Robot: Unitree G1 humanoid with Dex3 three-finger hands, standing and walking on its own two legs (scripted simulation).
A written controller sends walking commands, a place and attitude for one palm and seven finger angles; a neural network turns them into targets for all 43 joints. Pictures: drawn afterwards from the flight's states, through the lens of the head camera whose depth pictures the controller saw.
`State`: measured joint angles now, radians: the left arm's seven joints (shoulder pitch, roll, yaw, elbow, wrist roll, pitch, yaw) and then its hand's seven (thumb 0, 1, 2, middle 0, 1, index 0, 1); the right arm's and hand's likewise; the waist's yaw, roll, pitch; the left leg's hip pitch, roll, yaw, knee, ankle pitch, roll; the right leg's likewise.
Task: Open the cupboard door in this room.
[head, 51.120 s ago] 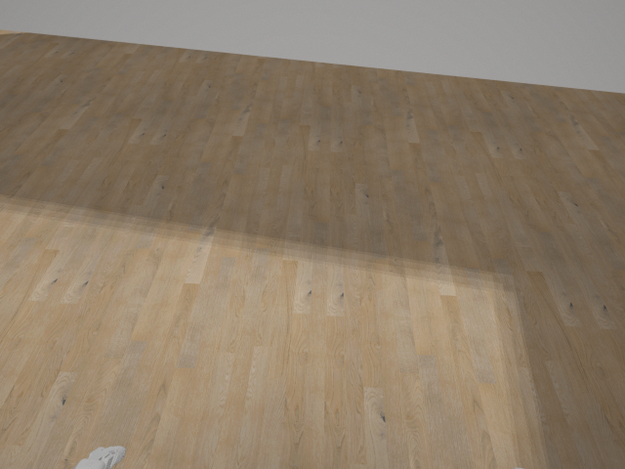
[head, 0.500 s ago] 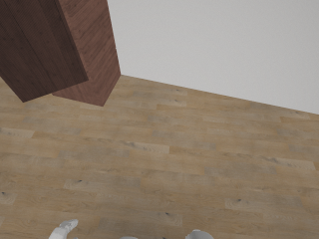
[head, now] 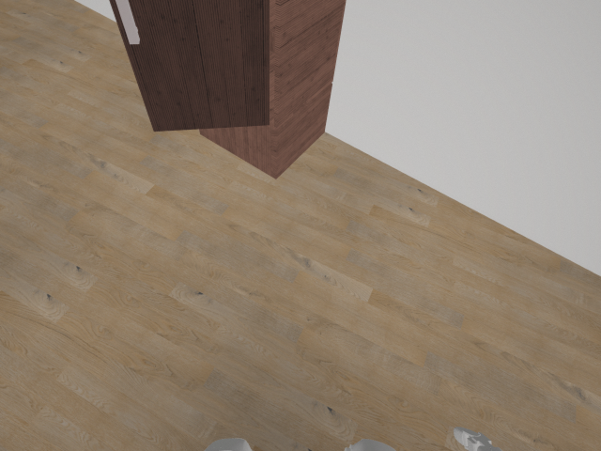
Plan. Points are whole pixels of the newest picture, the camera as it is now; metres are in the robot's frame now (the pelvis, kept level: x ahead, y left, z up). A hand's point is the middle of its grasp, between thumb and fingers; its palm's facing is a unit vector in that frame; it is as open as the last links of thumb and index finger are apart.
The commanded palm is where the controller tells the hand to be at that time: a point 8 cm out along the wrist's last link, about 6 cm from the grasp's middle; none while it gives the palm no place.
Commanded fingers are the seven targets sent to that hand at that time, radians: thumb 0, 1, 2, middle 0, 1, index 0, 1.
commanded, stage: turn to face it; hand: left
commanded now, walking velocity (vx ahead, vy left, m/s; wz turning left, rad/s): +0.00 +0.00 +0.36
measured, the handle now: (126, 9) +1.06 +0.52 -0.02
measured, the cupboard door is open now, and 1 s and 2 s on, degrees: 45 45 45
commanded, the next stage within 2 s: take the last steps up to it in 0.34 s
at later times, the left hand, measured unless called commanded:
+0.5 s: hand out of the picture +0.05 +0.14 -0.14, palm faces +0.18 -0.95 -0.24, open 7.4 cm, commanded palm none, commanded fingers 0.00 0.90 0.90 -0.20 -0.30 -0.20 -0.30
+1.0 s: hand out of the picture +0.06 +0.22 -0.15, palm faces +0.31 -0.93 -0.20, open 7.4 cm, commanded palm none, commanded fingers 0.00 0.90 0.90 -0.20 -0.30 -0.20 -0.30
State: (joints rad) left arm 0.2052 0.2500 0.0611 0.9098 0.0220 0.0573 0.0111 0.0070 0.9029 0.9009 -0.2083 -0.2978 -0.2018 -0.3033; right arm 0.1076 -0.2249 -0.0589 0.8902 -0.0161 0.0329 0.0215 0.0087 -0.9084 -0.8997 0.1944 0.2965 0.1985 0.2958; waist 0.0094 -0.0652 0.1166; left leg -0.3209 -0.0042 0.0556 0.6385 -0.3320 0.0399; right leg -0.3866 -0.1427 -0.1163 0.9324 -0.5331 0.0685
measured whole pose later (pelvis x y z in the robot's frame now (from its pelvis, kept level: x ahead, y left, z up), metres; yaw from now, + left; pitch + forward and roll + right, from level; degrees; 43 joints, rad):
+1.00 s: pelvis +0.09 +0.02 +0.02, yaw +16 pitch +0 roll +1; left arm 0.24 0.21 0.06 1.04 0.03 0.01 -0.02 0.01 0.91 0.90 -0.20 -0.30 -0.19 -0.30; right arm 0.30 -0.16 -0.02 1.03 -0.02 -0.05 -0.02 0.00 -0.93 -0.90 0.20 0.30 0.20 0.30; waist 0.03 -0.03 0.06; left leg -0.08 -0.03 0.09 0.35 -0.27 0.05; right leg -0.53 -0.11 -0.06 1.00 -0.29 0.02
